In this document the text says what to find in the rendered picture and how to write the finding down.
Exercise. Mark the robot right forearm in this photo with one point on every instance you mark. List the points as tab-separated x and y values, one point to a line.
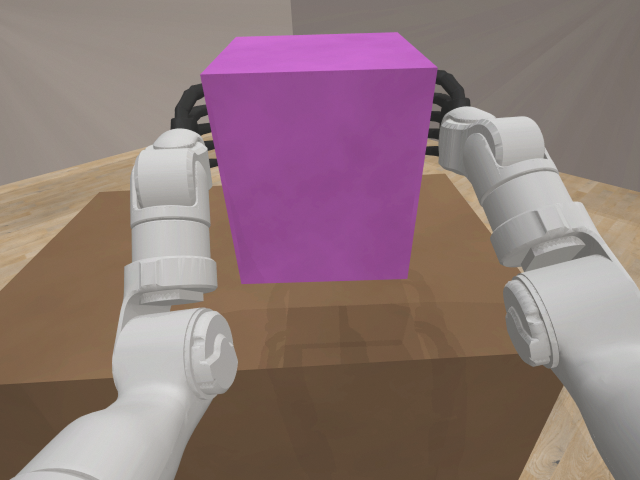
534	221

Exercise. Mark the left robot upper arm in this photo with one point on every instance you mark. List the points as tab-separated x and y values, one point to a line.
168	367

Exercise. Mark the robot left forearm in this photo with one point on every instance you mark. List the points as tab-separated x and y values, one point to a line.
170	221

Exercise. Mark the right robot upper arm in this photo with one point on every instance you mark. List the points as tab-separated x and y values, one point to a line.
581	319

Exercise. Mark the robot right hand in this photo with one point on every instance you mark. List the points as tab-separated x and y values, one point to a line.
455	99

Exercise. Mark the pedestal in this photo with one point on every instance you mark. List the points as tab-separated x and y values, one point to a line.
401	379

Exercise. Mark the carton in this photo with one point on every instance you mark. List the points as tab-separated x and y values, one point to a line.
320	142

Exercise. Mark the robot left hand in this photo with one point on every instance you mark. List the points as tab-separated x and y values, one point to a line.
186	116

